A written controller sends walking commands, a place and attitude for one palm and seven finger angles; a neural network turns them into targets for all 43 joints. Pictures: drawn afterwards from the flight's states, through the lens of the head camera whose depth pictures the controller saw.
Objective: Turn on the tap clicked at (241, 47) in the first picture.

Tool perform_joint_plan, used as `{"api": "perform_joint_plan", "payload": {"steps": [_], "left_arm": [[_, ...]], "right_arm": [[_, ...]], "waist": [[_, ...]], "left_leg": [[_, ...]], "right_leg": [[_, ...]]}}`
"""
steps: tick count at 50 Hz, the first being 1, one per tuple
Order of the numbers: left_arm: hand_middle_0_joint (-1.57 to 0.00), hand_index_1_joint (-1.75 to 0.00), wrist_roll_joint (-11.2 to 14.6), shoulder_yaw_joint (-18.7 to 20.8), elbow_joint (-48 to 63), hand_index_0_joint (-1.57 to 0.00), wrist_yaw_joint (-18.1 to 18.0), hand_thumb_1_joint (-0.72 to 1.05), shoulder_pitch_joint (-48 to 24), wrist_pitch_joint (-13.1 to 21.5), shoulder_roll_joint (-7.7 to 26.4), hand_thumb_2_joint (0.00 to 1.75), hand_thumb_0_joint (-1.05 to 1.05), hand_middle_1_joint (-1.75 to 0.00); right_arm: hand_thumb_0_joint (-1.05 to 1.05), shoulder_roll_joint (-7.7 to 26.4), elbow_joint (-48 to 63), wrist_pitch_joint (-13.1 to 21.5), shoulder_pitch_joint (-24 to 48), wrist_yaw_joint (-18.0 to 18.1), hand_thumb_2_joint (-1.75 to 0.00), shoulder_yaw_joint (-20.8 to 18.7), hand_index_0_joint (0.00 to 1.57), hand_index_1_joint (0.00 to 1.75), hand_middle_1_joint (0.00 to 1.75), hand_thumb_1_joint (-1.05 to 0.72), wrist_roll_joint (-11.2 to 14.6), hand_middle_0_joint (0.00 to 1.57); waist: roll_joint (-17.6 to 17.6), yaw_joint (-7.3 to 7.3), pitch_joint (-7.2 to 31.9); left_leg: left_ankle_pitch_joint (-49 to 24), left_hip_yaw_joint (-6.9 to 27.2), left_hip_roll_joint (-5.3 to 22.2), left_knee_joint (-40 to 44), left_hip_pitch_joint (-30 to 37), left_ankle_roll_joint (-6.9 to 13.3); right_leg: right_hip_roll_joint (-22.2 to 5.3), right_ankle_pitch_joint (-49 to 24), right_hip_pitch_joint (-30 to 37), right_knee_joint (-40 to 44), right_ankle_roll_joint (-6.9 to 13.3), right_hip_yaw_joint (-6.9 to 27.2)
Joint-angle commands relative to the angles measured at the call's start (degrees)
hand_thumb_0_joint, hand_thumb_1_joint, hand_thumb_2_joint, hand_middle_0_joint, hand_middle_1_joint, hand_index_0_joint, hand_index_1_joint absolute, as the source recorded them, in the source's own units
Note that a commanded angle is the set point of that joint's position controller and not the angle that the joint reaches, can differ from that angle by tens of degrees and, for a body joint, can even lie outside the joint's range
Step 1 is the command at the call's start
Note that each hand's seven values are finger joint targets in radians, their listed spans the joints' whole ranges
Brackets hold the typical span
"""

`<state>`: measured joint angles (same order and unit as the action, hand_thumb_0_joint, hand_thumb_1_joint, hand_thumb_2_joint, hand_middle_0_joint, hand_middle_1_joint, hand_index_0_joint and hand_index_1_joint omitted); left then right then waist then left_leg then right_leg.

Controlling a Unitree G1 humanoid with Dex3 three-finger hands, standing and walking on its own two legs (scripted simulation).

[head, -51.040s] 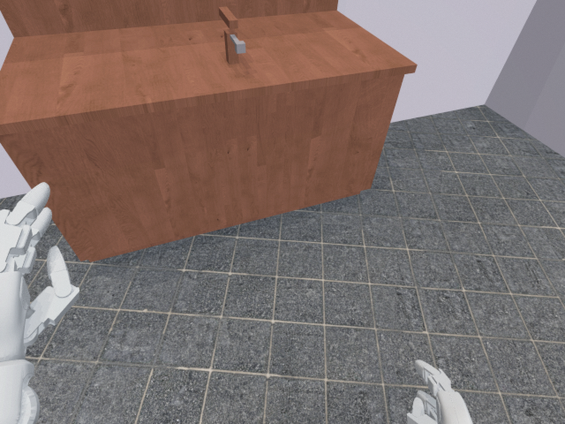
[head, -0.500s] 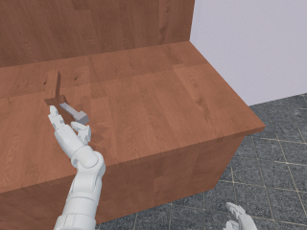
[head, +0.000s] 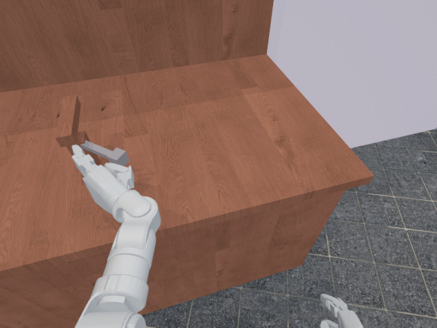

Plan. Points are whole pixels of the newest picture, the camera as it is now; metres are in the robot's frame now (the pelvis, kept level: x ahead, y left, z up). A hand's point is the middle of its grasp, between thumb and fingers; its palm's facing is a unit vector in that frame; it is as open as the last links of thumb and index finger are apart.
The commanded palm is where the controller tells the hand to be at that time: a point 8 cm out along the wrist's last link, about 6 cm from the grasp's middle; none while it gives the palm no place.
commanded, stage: push the lever round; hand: left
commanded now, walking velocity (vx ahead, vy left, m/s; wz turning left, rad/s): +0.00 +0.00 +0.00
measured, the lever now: (118, 158) +0.41 +0.23 +0.09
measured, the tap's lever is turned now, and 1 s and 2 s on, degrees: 47 67 67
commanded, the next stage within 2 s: lift the hand up off the lever in 0.52 s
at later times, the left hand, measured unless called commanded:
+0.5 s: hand (138, 159) +0.42 +0.19 +0.08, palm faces +0.82 -0.56 -0.11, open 7.7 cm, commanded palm +0.36 +0.20 +0.09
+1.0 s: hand (132, 159) +0.41 +0.20 +0.09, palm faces +0.81 -0.58 -0.08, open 7.6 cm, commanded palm +0.36 +0.21 +0.10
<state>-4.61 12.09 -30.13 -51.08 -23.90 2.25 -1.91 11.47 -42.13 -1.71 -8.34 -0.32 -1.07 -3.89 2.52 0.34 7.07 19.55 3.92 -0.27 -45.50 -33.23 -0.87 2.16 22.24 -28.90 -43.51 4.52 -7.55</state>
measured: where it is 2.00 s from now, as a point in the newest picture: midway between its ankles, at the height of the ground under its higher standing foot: outside the picture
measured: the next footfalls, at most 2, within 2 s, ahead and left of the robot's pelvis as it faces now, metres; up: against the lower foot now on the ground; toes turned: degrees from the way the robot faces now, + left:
none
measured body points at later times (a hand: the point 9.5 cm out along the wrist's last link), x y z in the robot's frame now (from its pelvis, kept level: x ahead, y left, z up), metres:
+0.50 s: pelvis +0.00 -0.01 +0.00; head +0.03 -0.02 +0.45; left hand +0.37 +0.21 +0.09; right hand +0.12 -0.25 -0.13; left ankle +0.03 +0.13 -0.71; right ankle +0.00 -0.07 -0.71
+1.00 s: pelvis +0.01 +0.00 +0.00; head +0.03 -0.01 +0.45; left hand +0.36 +0.22 +0.10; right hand +0.14 -0.24 -0.11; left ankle +0.03 +0.13 -0.71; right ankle +0.00 -0.07 -0.71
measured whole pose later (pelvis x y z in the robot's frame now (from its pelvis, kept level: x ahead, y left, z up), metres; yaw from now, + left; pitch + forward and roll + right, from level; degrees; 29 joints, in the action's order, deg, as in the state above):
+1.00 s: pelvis +0.01 +0.00 +0.00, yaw -1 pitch +8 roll -1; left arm -4.7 16.3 -31.9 -51.0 -27.1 0.4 -1.2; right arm 11.7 -41.8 -1.0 -11.1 -2.1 -2.0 -4.4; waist 2.3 1.7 7.9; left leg 20.1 3.2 0.1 -44.3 -32.7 -0.8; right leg 2.5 22.4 -28.6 -42.2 4.4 -6.7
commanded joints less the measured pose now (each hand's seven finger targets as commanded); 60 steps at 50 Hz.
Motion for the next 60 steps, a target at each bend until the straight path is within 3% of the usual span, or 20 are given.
{"api": "perform_joint_plan", "payload": {"steps": [1,8,9,11,13,17,18,19,22,30,33,37,38,42,43,47,52,53,54,60], "left_arm": [[-0.15,-0.15,-2.6,-1.5,10.9,-0.15,-0.6,0.9,-26.9,3.1,5.7,0.9,0.0,-0.15],[-0.15,-0.15,-3.6,2.5,7.1,-0.15,-1.7,0.9,-29.2,2.7,9.1,0.9,0.0,-0.15],[-0.15,-0.15,-3.5,0.8,6.5,-0.15,-1.6,0.9,-29.9,2.6,7.4,0.9,0.0,-0.15],[-0.15,-0.15,-3.3,2.6,4.9,-0.15,-1.8,0.9,-30.8,2.8,9.1,0.9,0.0,-0.15],[-0.15,-0.15,-3.4,5.1,3.9,-0.15,-2.0,0.9,-30.6,2.9,11.4,0.9,0.0,-0.15],[-0.15,-0.15,-3.7,4.2,2.5,-0.15,-1.9,0.9,-32.3,3.1,10.7,0.9,0.0,-0.15],[-0.15,-0.15,-4.0,5.9,1.9,-0.15,-2.1,0.9,-32.2,3.2,12.2,0.9,0.0,-0.15],[-0.15,-0.15,-4.0,4.5,2.7,-0.15,-2.1,0.9,-33.3,3.5,10.6,0.9,0.0,-0.15],[-0.15,-0.15,-4.0,5.1,3.4,-0.15,-1.9,0.9,-31.3,3.8,11.0,0.9,0.0,-0.15],[-0.15,-0.15,-3.5,5.6,3.5,-0.15,-1.5,0.9,-32.0,3.7,11.6,0.9,0.0,-0.15],[-0.15,-0.15,-3.9,7.9,5.2,-0.15,-1.7,0.9,-30.4,4.0,13.9,0.9,0.0,-0.15],[-0.15,-0.15,-3.7,5.3,7.7,-0.15,-1.2,0.9,-29.4,3.7,11.9,0.9,0.0,-0.15],[-0.15,-0.15,-3.7,6.9,7.6,-0.15,-1.2,0.9,-27.6,3.3,13.0,0.9,0.0,-0.15],[-0.15,-0.15,-2.8,2.1,9.3,-0.15,-0.3,0.9,-27.5,2.4,8.4,0.9,0.0,-0.15],[-0.15,-0.15,-2.9,4.3,10.1,-0.15,-0.6,0.9,-27.5,2.4,10.8,0.9,0.0,-0.15],[-0.15,-0.15,-3.0,1.0,13.7,-0.15,-0.7,0.9,-28.7,2.5,7.8,0.9,0.0,-0.15],[-0.15,-0.15,-3.1,1.3,13.2,-0.15,-1.1,0.9,-29.0,1.0,8.2,0.9,0.0,-0.15],[-0.15,-0.15,-3.3,3.4,14.0,-0.15,-1.2,0.9,-28.2,0.7,10.2,0.9,0.0,-0.15],[-0.15,-0.15,-3.2,0.6,14.6,-0.15,-1.0,0.9,-29.0,0.4,7.6,0.9,0.0,-0.15],[-0.15,-0.15,-3.9,0.1,17.5,-0.15,-1.3,0.9,-28.9,-0.9,7.3,0.9,0.0,-0.15]], "right_arm": [[0.0,6.2,7.2,2.8,5.4,0.2,-0.9,-2.1,0.2,0.3,0.3,-0.9,-0.4,0.2],[0.0,6.5,6.2,2.6,4.0,0.0,-0.9,-2.5,0.2,0.3,0.3,-0.9,-0.6,0.2],[0.0,6.3,6.6,2.7,3.9,-0.1,-0.9,-2.2,0.2,0.3,0.3,-0.9,-0.6,0.2],[0.0,6.4,6.4,2.7,3.2,0.0,-0.9,-2.3,0.2,0.3,0.3,-0.9,-0.7,0.2],[0.0,6.7,6.2,2.6,2.8,0.1,-0.9,-2.5,0.2,0.3,0.3,-0.9,-0.6,0.2],[0.0,6.6,6.3,2.5,1.8,-0.2,-0.9,-2.4,0.2,0.3,0.3,-0.9,-0.8,0.2],[0.0,6.9,5.9,2.5,1.5,-0.2,-0.9,-2.6,0.2,0.3,0.3,-0.9,-0.8,0.2],[0.0,6.7,6.2,2.5,1.0,-0.4,-0.9,-2.5,0.2,0.3,0.3,-0.9,-0.9,0.2],[0.0,6.7,6.6,2.4,-0.1,-0.8,-0.9,-2.8,0.2,0.3,0.3,-0.9,-1.0,0.2],[0.0,7.1,6.5,2.3,-0.6,-0.9,-0.9,-2.9,0.2,0.3,0.3,-0.9,-0.8,0.2],[0.0,7.3,6.6,2.3,-0.7,-0.9,-0.9,-3.2,0.2,0.3,0.3,-0.9,-0.9,0.2],[0.0,7.0,7.3,2.2,-0.5,-1.2,-0.9,-3.0,0.2,0.3,0.3,-0.9,-0.7,0.2],[0.0,7.2,7.1,2.2,-0.6,-1.1,-0.9,-3.3,0.2,0.3,0.3,-0.9,-0.7,0.2],[0.0,7.0,7.6,2.6,0.2,-1.2,-0.9,-2.9,0.2,0.3,0.3,-0.9,-0.6,0.2],[0.0,7.3,7.3,2.6,0.4,-1.1,-0.9,-3.1,0.2,0.3,0.3,-0.9,-0.5,0.2],[0.0,6.6,7.5,3.2,1.4,-1.5,-0.9,-2.9,0.2,0.3,0.3,-0.9,-0.5,0.2],[0.0,6.5,7.2,3.3,2.6,-1.2,-0.9,-2.7,0.2,0.3,0.3,-0.9,-0.7,0.2],[0.0,6.7,7.1,3.1,2.7,-1.0,-0.9,-2.9,0.2,0.3,0.3,-0.9,-0.5,0.2],[0.0,6.4,7.4,3.1,3.2,-1.2,-0.9,-2.6,0.2,0.3,0.3,-0.9,-0.5,0.2],[0.0,6.1,7.5,3.1,3.4,-1.4,-0.9,-2.6,0.2,0.3,0.3,-0.9,-0.7,0.2]], "waist": [[-3.1,1.64,15.9],[-3.0,1.46,16.1],[-3.5,2.14,15.8],[-5.6,2.41,16.1],[-4.5,1.65,16.1],[-5.1,2.82,16.6],[-3.8,2.22,16.4],[-3.0,2.75,17.2],[-3.9,2.49,19.6],[-4.7,2.94,17.5],[-2.7,1.77,19.1],[-3.1,2.24,19.1],[-3.1,1.32,19.2],[-3.3,2.25,17.4],[-2.4,1.59,17.3],[-1.3,1.62,17.9],[-3.2,1.68,16.9],[-1.8,0.63,17.6],[-1.1,1.21,17.7],[-1.5,0.69,19.0]], "left_leg": [[-9.3,-1.2,-0.6,3.4,6.8,2.0],[-8.2,-1.1,-0.6,3.1,4.6,2.0],[-7.9,-1.3,-0.7,3.0,4.5,2.2],[-7.2,-1.4,-0.7,2.6,3.4,2.3],[-6.8,-1.3,-0.9,2.9,2.6,2.2],[-6.9,-1.7,-0.8,2.4,2.1,2.4],[-7.4,-1.5,-0.8,2.7,2.5,2.4],[-8.4,-1.8,-0.9,2.5,3.3,2.4],[-10.5,-2.0,-0.8,2.0,3.3,2.3],[-9.5,-2.1,-0.8,2.5,2.9,2.4],[-10.8,-2.2,-0.9,2.6,3.7,2.4],[-12.9,-2.4,-0.7,2.8,5.1,2.3],[-13.4,-2.1,-0.7,3.3,5.6,2.2],[-13.4,-2.3,-0.6,3.8,7.3,2.3],[-13.9,-2.0,-0.4,4.2,7.7,2.2],[-14.8,-1.9,-0.3,4.4,9.8,1.9],[-14.5,-1.9,-0.4,4.6,9.5,1.9],[-15.0,-1.5,-0.3,5.1,9.8,1.5],[-15.8,-1.7,-0.3,5.1,10.7,1.6],[-19.3,-1.4,0.1,4.8,12.2,1.0]], "right_leg": [[-3.1,-12.1,4.9,8.8,-2.8,5.6],[-3.1,-11.5,4.8,8.7,-2.9,5.9],[-3.3,-11.5,4.3,8.8,-3.2,6.0],[-3.5,-11.8,4.9,9.1,-3.7,6.5],[-3.5,-11.5,5.4,9.3,-3.5,6.8],[-3.9,-13.4,5.5,9.1,-4.2,7.2],[-3.5,-12.9,5.0,8.8,-3.7,6.7],[-3.5,-14.5,4.9,8.3,-3.8,6.5],[-3.7,-19.5,7.0,7.4,-4.1,6.5],[-3.6,-18.1,6.5,8.1,-4.3,6.4],[-3.4,-19.7,7.9,7.8,-3.9,6.4],[-3.4,-22.2,8.8,7.7,-3.9,5.9],[-3.0,-21.5,9.0,7.6,-3.5,5.5],[-2.9,-20.8,8.1,8.6,-3.6,5.1],[-2.7,-20.0,8.2,8.5,-3.2,4.9],[-2.3,-19.0,7.8,8.3,-2.8,4.4],[-2.5,-18.6,7.8,8.8,-2.9,4.5],[-2.3,-18.0,8.4,8.5,-2.5,4.2],[-2.4,-18.7,8.0,8.3,-2.5,4.2],[-2.3,-21.4,9.0,7.6,-2.2,3.6]]}}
